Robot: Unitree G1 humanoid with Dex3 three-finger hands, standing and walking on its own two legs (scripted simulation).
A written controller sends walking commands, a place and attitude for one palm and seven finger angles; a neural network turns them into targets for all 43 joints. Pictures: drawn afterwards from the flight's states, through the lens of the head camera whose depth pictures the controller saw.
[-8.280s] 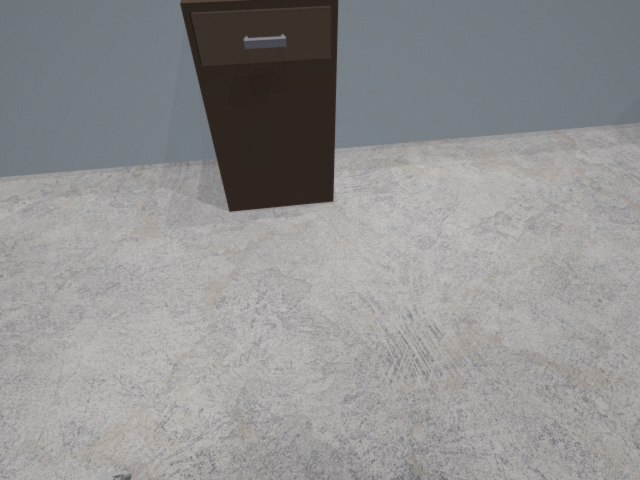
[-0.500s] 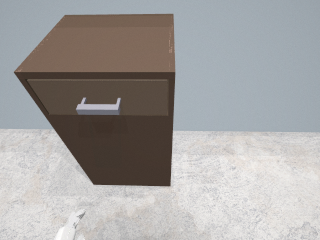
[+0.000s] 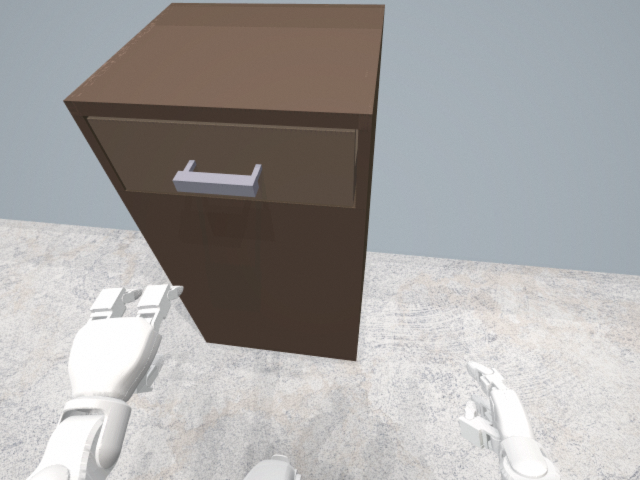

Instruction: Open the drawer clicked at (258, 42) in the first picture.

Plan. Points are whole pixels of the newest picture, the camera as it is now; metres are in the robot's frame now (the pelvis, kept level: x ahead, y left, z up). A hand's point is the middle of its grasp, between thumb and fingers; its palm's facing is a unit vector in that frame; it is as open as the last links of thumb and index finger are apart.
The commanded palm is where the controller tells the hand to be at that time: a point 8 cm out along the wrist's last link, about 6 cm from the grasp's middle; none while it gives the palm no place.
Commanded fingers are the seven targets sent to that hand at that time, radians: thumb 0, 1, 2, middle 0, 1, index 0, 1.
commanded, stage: raise the hand with hooked fingers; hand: left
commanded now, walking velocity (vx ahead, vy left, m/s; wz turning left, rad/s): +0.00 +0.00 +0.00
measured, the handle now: (220, 175) +0.56 +0.26 +0.05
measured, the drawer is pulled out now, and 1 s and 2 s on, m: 0.00 0.00 0.00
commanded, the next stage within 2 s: move the hooked fingers above the handle in 1.26 s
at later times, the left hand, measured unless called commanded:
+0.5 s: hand (136, 279) +0.30 +0.27 +0.10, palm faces +0.10 -0.10 -0.99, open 12.8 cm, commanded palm +0.27 +0.27 +0.17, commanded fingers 0.00 -0.45 0.32 -0.30 -1.17 -0.30 -1.17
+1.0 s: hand (118, 224) +0.33 +0.28 +0.17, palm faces +0.06 -0.08 -0.99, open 13.9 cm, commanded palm +0.30 +0.28 +0.22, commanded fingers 0.00 -0.50 0.30 -0.30 -1.20 -0.30 -1.20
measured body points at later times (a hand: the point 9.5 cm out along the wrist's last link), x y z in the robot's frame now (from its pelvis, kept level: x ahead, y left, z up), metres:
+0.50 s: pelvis +0.02 +0.04 +0.03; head +0.04 +0.00 +0.48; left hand +0.29 +0.27 +0.15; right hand +0.21 -0.21 -0.08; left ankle +0.07 +0.16 -0.69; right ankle -0.03 -0.08 -0.69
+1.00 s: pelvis +0.01 +0.04 +0.05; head +0.02 +0.00 +0.49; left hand +0.32 +0.28 +0.22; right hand +0.21 -0.18 -0.06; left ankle +0.07 +0.16 -0.69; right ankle -0.03 -0.08 -0.69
